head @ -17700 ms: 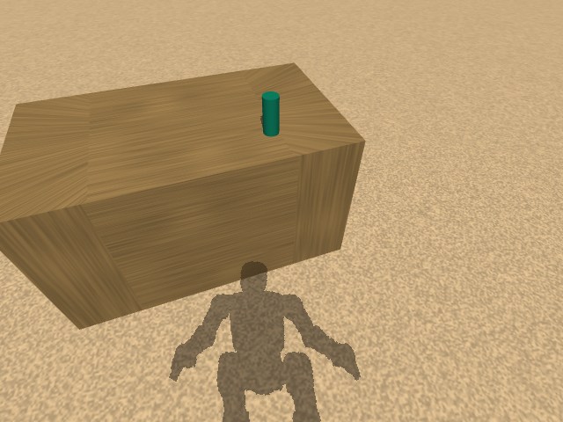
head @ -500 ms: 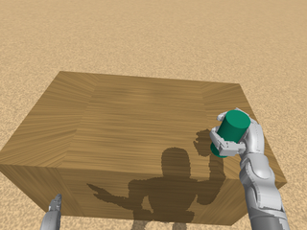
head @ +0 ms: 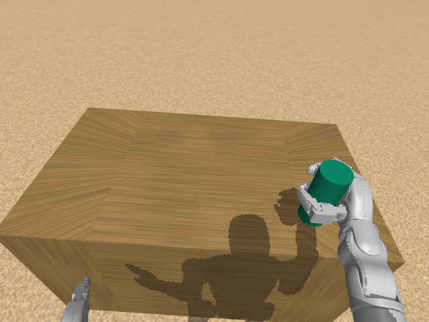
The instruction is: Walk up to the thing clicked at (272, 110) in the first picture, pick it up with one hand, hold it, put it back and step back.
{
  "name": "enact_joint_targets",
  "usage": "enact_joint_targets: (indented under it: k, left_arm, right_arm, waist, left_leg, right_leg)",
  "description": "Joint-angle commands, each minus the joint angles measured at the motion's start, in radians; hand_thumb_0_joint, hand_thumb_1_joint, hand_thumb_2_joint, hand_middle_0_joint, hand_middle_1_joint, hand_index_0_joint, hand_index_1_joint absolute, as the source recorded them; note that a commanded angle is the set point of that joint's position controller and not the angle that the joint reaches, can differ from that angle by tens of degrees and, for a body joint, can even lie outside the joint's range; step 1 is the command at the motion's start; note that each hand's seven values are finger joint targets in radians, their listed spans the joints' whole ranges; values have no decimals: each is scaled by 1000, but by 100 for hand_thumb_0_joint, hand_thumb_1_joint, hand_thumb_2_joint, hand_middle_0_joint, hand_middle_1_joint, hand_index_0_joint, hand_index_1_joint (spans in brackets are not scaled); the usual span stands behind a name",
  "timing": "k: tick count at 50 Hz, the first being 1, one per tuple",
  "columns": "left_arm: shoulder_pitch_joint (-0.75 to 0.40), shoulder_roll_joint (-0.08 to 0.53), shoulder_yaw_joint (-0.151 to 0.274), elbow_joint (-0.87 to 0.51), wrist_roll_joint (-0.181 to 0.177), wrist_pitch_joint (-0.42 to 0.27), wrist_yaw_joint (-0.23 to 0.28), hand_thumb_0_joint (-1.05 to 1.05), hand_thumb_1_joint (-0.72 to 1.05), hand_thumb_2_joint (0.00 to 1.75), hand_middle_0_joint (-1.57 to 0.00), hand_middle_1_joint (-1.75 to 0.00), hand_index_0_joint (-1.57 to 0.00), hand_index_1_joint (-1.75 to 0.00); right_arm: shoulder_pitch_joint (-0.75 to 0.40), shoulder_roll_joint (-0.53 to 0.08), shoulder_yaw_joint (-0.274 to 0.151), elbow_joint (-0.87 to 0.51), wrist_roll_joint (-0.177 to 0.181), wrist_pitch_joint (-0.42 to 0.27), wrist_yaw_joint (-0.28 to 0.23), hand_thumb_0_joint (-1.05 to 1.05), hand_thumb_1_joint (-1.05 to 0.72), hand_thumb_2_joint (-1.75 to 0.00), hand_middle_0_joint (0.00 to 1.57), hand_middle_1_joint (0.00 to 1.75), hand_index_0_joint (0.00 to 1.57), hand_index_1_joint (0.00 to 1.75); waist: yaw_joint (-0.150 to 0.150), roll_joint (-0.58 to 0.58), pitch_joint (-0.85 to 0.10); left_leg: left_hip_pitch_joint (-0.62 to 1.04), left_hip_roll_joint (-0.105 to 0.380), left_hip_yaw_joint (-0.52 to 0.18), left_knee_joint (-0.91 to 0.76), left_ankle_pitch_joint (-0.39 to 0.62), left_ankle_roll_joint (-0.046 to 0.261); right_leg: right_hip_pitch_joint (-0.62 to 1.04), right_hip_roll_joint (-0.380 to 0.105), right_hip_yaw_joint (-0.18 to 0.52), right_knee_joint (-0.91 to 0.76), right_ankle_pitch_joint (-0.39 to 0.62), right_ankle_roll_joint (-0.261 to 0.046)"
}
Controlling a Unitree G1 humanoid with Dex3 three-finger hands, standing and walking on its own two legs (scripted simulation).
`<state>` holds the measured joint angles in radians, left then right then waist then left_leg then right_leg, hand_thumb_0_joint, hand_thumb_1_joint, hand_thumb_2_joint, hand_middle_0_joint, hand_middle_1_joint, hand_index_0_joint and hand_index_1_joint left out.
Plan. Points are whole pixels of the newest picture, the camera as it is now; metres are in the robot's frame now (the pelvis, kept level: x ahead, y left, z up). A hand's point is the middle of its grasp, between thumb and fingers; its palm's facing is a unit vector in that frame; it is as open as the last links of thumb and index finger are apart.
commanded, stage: hold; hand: right
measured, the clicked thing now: (322, 195) +0.33 -0.18 +0.12
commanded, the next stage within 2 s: crouch in 0.74 s
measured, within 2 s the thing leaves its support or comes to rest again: neither
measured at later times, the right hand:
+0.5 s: hand (314, 192) +0.33 -0.16 +0.12, palm faces +0.16 +0.99 -0.02, open 7.4 cm
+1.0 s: hand (317, 197) +0.33 -0.17 +0.11, palm faces +0.16 +0.99 +0.01, open 7.4 cm
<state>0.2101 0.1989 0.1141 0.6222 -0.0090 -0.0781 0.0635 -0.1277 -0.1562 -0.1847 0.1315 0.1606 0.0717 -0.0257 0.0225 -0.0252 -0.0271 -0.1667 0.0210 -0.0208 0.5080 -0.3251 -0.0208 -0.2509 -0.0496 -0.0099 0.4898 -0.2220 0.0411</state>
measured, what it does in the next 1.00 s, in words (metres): stands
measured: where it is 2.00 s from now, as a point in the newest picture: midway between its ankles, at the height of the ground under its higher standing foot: outside the picture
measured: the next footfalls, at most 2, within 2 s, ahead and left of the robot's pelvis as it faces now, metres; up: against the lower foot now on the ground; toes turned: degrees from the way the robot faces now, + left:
none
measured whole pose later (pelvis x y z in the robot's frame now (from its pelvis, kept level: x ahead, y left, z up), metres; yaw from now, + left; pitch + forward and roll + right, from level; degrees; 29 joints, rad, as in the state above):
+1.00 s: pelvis +0.00 +0.00 +0.00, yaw +0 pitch -1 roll +0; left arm 0.20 0.20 0.10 0.58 -0.01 -0.08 0.07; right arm -0.15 -0.16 -0.19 0.19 0.16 0.04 -0.01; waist 0.03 -0.02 -0.01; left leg -0.17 0.02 -0.02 0.51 -0.32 -0.02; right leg -0.25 -0.05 0.00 0.48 -0.21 0.04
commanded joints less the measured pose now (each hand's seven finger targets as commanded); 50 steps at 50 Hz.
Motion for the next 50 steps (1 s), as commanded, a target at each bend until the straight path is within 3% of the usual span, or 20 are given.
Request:
enact_joint_targets:
  k: [1, 4, 7, 9, 13, 14, 20, 22, 24, 26, 27, 29, 34, 38, 41, 42, 43, 44, 47, 50]
  left_arm:
    - [-121, 148, 56, -114, -6, -43, 3, 0, -55, 5, -5, -6, -5, -6]
    - [-201, 169, 60, -197, -9, -63, 17, 0, -55, 5, -5, -6, -5, -6]
    - [-159, 135, 28, -197, -9, -58, 28, 0, -55, 5, -5, -5, -5, -5]
    - [-109, 174, 56, -256, -7, -58, 34, 0, -54, 5, -5, -6, -5, -5]
    - [-1, 95, 20, -114, -1, -34, 16, 0, -54, 4, -5, -6, -5, -5]
    - [-33, 112, 30, -134, -3, -36, 11, 0, -54, 5, -5, -6, -5, -5]
    - [-134, 137, 49, -113, -4, -40, 7, 0, -56, 6, -5, -6, -5, -6]
    - [-217, 180, 64, -201, -6, -58, 15, 0, -55, 5, -5, -5, -5, -6]
    - [-196, 136, 31, -194, -6, -53, 20, 0, -55, 5, -5, -5, -5, -5]
    - [-165, 213, 86, -292, -5, -60, 33, 0, -54, 5, -5, -5, -5, -5]
    - [-94, 149, 42, -217, -1, -47, 27, 0, -54, 4, -5, -5, -5, -5]
    - [-25, 132, 35, -186, -2, -33, 21, 0, -53, 4, -5, -5, -5, -5]
    - [-83, 131, 50, -132, -4, -31, 8, 0, -54, 5, -5, -5, -5, -5]
    - [-154, 114, 26, -132, -9, -44, 2, 0, -55, 5, -5, -5, -5, -5]
    - [-188, 169, 54, -214, -6, -58, 19, 0, -55, 5, -5, -5, -5, -5]
    - [-275, 246, 95, -383, -7, -73, 28, 0, -52, 4, -5, -7, -7, -5]
    - [-136, 156, 41, -200, -3, -54, 27, 0, -55, 5, -5, -5, -5, -5]
    - [-52, 106, 7, -157, -8, -45, 21, 0, -55, 6, -5, -5, -4, -5]
    - [-129, 156, 43, -258, -2, -53, 26, 0, -55, 5, -5, -5, -5, -5]
    - [-61, 124, 38, -112, -2, -39, 12, 0, -55, 5, -5, -5, -5, -5]
  right_arm:
    - [-407, -118, -9, -314, 12, -91, -6, 0, -40, -134, 134, 145, 137, 145]
    - [-412, -95, 13, -279, 12, -106, -1, 0, -39, -135, 134, 146, 137, 146]
    - [-406, -137, -37, -261, 18, -109, -5, 0, -39, -133, 133, 144, 136, 144]
    - [-337, -194, -99, -225, 15, -106, -9, 0, -38, -132, 132, 143, 136, 143]
    - [-360, -154, -61, -267, 18, -108, -8, 0, -41, -133, 134, 144, 137, 144]
    - [-374, -168, -78, -269, 19, -105, -9, 0, -41, -134, 135, 146, 138, 146]
    - [-406, -112, 4, -272, 7, -95, -6, 0, -42, -135, 135, 146, 138, 146]
    - [-438, -119, -8, -256, 11, -99, -7, 0, -39, -135, 134, 146, 137, 146]
    - [-453, -148, -40, -261, 13, -108, -9, 0, -37, -134, 133, 145, 137, 145]
    - [-392, -182, -82, -229, 15, -110, -9, 0, -36, -133, 132, 144, 136, 144]
    - [-386, -178, -75, -245, 13, -112, -8, 0, -35, -133, 133, 145, 137, 145]
    - [-377, -195, -101, -237, 19, -112, -8, 0, -37, -131, 133, 143, 136, 143]
    - [-414, -160, -55, -282, 14, -112, -10, 0, -43, -134, 136, 146, 139, 146]
    - [-397, -104, 6, -282, 15, -106, -2, 0, -37, -134, 133, 145, 137, 145]
    - [-377, -114, -8, -290, 17, -108, 3, 0, -38, -133, 133, 144, 136, 144]
    - [-383, -183, -76, -319, 17, -110, -3, 0, -34, -137, 133, 147, 137, 147]
    - [-381, -152, -44, -288, 16, -107, -2, 0, -42, -133, 137, 146, 140, 146]
    - [-333, -158, -64, -238, 19, -104, 0, 0, -43, -133, 138, 146, 141, 146]
    - [-396, -171, -89, -195, 24, -120, 0, 0, -43, -135, 139, 148, 142, 148]
    - [-415, -176, -87, -86, 15, -129, 8, 0, -42, -136, 140, 149, 143, 149]
  waist:
    - [1, -23, -148]
    - [6, 76, -204]
    - [-12, 111, -247]
    - [-17, 110, -275]
    - [-13, -4, -198]
    - [-14, -19, -184]
    - [6, 6, -175]
    - [12, 72, -194]
    - [-4, 94, -246]
    - [5, 151, -316]
    - [-19, 109, -275]
    - [-20, 51, -256]
    - [-11, -52, -159]
    - [-9, -17, -149]
    - [-6, 82, -263]
    - [-9, 110, -364]
    - [-16, 88, -254]
    - [-19, 79, -208]
    - [9, 123, -210]
    - [20, 39, -91]
  left_leg:
    - [-93, -32, 59, -93, 249, 4]
    - [-77, -38, 67, -88, 256, -1]
    - [-34, -27, 61, -82, 318, -14]
    - [-2, -21, 57, -76, 368, -20]
    - [-45, -23, 56, -84, 325, -5]
    - [-54, -24, 54, -88, 314, -2]
    - [-73, -23, 53, -90, 338, -8]
    - [-67, -29, 59, -93, 300, -8]
    - [-35, -25, 58, -90, 317, -14]
    - [9, -23, 59, -76, 399, -26]
    - [2, -21, 59, -70, 409, -24]
    - [-12, -19, 55, -77, 408, -19]
    - [-77, -29, 59, -96, 250, 7]
    - [-79, -33, 61, -99, 233, 7]
    - [-39, -35, 67, -83, 312, -4]
    - [23, -30, 65, -81, 368, -12]
    - [-17, -29, 67, -81, 355, -14]
    - [-25, -26, 63, -86, 345, -14]
    - [-45, -25, 56, -91, 322, -18]
    - [-130, -24, 48, -101, 209, -6]
  right_leg:
    - [163, 31, -32, -53, 140, -40]
    - [195, 21, -19, -43, 158, -44]
    - [203, 35, -27, -22, 213, -51]
    - [212, 42, -35, -19, 250, -51]
    - [189, 42, -39, -36, 215, -45]
    - [178, 42, -41, -43, 204, -43]
    - [178, 36, -35, -32, 215, -49]
    - [185, 30, -27, -39, 183, -49]
    - [198, 35, -26, -29, 198, -53]
    - [233, 37, -29, -16, 267, -57]
    - [218, 41, -33, -15, 280, -53]
    - [226, 44, -38, -18, 285, -51]
    - [172, 35, -35, -62, 147, -35]
    - [156, 28, -29, -63, 130, -39]
    - [221, 25, -21, -37, 217, -44]
    - [254, 30, -25, -26, 263, -46]
    - [215, 34, -30, -27, 246, -47]
    - [194, 39, -33, -29, 234, -51]
    - [181, 38, -35, -35, 199, -55]
    - [119, 38, -37, -55, 87, -52]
